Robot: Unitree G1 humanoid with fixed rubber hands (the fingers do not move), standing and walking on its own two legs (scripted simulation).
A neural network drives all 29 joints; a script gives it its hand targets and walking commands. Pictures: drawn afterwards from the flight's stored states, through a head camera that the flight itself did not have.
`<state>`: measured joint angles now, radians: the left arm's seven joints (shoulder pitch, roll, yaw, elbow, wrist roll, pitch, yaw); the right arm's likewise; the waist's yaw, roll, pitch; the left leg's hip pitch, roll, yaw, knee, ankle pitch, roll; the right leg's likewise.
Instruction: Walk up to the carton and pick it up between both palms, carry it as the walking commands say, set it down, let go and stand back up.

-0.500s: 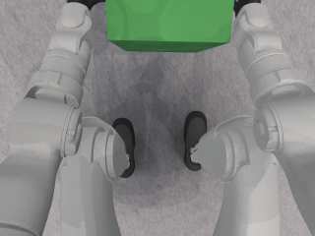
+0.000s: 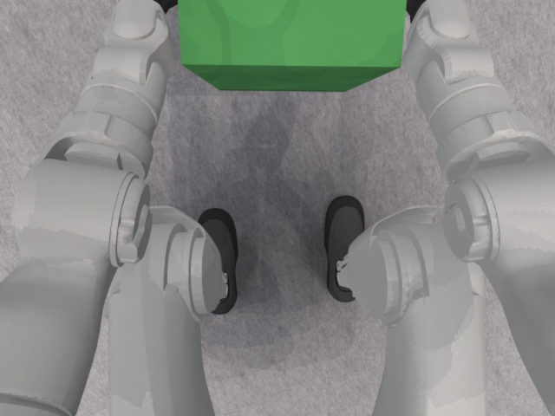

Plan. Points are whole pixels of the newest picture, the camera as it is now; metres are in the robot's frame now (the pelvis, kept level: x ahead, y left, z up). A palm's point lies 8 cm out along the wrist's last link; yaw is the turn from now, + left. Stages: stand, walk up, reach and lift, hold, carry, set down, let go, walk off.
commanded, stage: reach and lift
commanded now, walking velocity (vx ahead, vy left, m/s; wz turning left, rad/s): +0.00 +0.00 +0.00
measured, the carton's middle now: (287, 12) +0.55 +0.00 -0.25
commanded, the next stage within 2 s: none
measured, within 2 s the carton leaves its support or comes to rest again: leaves its support in 0.34 s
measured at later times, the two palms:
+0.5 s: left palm out of the picture +0.54 +0.16 -0.15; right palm out of the picture +0.54 -0.14 -0.14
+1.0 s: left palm out of the picture +0.54 +0.15 -0.08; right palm out of the picture +0.53 -0.15 -0.08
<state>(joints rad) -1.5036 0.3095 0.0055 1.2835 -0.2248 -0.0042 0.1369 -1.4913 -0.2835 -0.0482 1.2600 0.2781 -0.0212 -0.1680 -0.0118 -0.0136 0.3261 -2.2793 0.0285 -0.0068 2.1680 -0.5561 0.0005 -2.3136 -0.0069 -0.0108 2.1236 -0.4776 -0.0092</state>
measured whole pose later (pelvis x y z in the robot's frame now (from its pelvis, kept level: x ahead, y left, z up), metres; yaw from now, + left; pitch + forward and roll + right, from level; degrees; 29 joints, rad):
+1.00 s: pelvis +0.01 +0.00 +0.03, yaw +3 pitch +45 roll -1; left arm -1.25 0.16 0.30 0.85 0.10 0.30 0.08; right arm -1.18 -0.07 -0.45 0.73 -0.09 0.29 -0.12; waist -0.04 0.00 0.02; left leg -2.28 -0.04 -0.04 2.04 -0.55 -0.03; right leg -2.29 0.04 0.02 2.02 -0.52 0.03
